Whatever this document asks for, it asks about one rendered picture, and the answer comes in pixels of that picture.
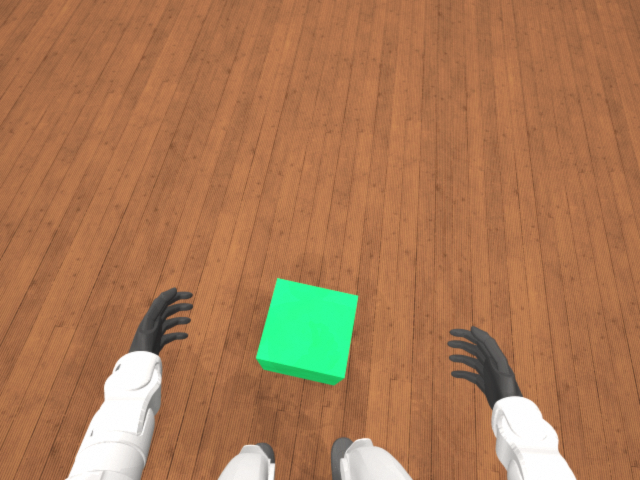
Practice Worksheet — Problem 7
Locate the carton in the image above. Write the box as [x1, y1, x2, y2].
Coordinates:
[256, 278, 358, 385]

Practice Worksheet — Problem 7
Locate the left robot shin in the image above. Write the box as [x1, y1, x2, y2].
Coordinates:
[239, 445, 269, 459]

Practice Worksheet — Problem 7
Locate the robot right foot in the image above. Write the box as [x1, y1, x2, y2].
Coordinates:
[331, 437, 353, 480]

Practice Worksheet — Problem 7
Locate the robot left hand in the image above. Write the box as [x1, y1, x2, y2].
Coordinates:
[128, 287, 193, 356]

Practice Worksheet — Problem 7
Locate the robot right forearm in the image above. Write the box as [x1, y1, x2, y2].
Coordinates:
[491, 396, 576, 480]

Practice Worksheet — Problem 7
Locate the robot left forearm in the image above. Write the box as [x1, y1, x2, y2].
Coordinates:
[65, 351, 162, 480]

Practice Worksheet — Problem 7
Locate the robot right hand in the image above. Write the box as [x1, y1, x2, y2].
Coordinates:
[447, 326, 523, 411]

